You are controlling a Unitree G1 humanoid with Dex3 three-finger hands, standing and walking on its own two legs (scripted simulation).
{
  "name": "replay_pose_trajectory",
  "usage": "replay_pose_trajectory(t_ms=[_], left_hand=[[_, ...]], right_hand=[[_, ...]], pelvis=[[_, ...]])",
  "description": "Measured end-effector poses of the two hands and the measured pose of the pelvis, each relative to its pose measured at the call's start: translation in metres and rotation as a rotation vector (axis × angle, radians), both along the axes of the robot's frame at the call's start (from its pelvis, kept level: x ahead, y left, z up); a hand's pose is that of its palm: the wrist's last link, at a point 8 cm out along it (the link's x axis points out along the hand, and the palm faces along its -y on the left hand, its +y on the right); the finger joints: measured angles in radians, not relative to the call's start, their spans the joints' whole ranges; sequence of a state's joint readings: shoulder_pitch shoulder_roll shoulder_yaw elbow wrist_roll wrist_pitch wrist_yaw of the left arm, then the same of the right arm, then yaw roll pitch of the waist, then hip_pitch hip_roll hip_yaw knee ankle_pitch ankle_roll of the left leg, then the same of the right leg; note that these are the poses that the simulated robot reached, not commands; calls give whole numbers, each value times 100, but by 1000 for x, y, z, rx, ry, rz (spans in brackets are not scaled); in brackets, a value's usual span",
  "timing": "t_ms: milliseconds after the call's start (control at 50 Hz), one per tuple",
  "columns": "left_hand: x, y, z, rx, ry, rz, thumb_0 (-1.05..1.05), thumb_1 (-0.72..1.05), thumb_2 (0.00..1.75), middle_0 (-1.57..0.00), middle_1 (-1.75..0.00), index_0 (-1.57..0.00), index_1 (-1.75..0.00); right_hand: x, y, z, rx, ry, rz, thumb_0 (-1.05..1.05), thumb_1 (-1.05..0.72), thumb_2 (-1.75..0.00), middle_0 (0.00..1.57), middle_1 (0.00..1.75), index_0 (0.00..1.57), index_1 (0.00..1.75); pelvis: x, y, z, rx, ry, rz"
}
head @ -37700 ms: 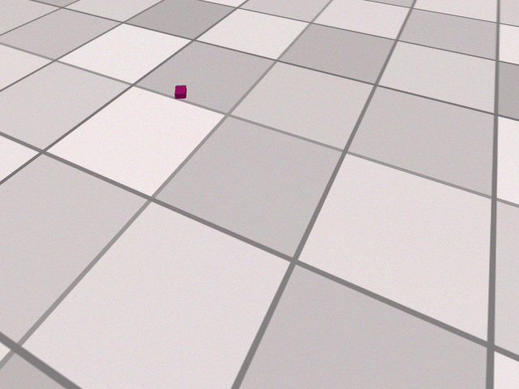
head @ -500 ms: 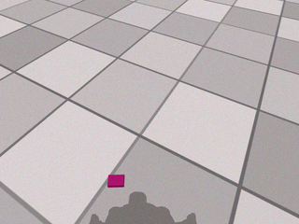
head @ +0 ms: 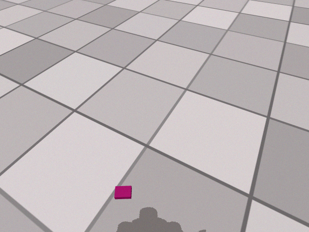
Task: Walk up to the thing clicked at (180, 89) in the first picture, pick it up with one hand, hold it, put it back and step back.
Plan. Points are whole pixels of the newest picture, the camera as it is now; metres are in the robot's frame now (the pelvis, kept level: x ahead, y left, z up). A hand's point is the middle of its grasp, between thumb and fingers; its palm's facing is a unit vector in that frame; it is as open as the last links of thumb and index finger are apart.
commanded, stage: stand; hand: left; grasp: from above
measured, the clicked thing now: (123, 192) +0.48 +0.22 -0.76
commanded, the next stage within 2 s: step back in 1.58 s
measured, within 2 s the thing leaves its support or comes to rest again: neither
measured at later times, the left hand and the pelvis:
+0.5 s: hand out of the picture +0.06 +0.23 -0.16, palm faces -0.01 -0.94 -0.34, open 7.4 cm; pelvis +0.01 -0.02 +0.00, yaw +0 degrees
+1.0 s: hand out of the picture +0.11 +0.22 -0.15, palm faces -0.01 -0.94 -0.34, open 7.4 cm; pelvis +0.02 -0.02 +0.00, yaw -1 degrees
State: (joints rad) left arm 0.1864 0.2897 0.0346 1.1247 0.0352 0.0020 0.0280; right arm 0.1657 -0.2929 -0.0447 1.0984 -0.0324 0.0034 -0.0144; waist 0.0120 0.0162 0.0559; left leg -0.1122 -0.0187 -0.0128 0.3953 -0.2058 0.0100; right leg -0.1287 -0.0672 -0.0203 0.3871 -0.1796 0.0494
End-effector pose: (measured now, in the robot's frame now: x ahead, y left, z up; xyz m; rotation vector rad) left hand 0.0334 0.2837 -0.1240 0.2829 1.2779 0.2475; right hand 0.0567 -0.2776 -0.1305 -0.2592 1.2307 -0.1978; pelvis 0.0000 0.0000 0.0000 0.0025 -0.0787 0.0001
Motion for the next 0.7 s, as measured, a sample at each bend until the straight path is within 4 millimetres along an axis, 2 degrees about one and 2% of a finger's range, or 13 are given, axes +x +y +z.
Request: replay_pose_trajectory(t_ms=[420, 700], left_hand=[[19, -13, 3, -6, 3, -29, 1, 90, 90, -20, -30, -21, -30], [49, -18, 6, -7, -21, -42, 1, 90, 90, -20, -30, -21, -30]], right_hand=[[-8, -23, 1, -11, 53, -7, 0, -91, -90, 20, 30, 20, 30], [13, -28, 2, -13, 39, -4, 0, -91, -90, 20, 30, 20, 30]], pelvis=[[4, -15, 2, -1, 21, -7], [18, -19, 3, -1, 31, -15]])
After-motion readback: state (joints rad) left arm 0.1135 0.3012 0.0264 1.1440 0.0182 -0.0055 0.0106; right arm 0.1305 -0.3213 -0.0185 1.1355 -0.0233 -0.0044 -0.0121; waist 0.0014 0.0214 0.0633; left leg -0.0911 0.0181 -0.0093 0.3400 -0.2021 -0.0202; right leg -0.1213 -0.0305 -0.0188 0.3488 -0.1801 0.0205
